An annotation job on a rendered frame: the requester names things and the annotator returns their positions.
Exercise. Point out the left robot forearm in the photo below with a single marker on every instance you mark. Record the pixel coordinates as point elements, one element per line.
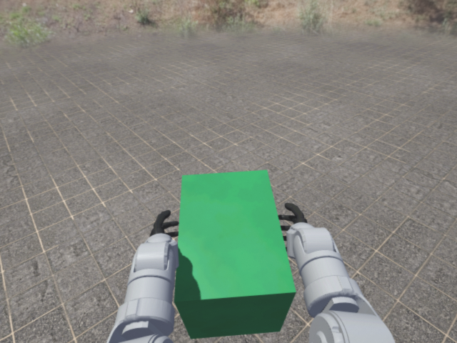
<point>147,307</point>

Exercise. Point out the carton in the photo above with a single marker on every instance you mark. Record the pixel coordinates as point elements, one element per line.
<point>234,276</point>

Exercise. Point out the robot right upper arm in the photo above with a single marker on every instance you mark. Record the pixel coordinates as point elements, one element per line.
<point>348,327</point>

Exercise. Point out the right robot forearm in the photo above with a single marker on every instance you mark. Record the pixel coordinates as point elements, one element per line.
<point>325,278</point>

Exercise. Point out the robot right hand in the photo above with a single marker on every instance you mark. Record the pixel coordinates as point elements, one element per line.
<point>299,217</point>

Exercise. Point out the robot left hand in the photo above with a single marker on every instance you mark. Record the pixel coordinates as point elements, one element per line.
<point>160,226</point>

